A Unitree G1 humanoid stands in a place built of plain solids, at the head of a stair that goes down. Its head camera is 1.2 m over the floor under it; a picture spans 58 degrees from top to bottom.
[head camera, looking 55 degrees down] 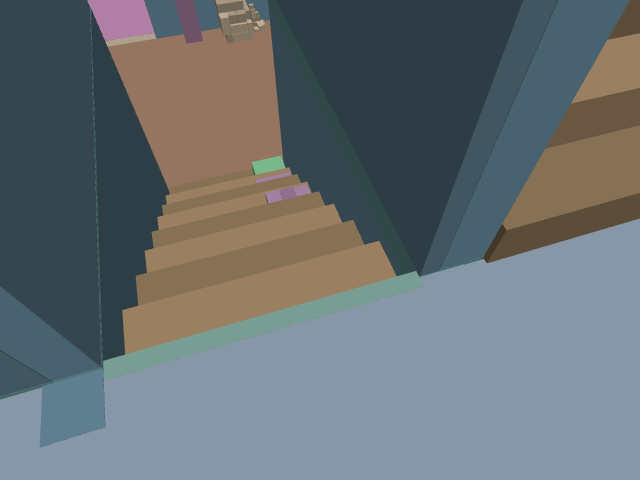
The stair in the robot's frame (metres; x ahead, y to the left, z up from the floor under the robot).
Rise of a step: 0.18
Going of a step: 0.26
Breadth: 0.97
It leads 18 degrees to the left of straight ahead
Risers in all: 9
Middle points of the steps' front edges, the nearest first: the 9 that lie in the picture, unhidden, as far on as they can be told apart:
0.57 0.15 0.00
0.82 0.23 -0.18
1.06 0.31 -0.36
1.31 0.39 -0.55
1.56 0.47 -0.73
1.80 0.55 -0.91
2.05 0.63 -1.10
2.30 0.70 -1.28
2.54 0.78 -1.46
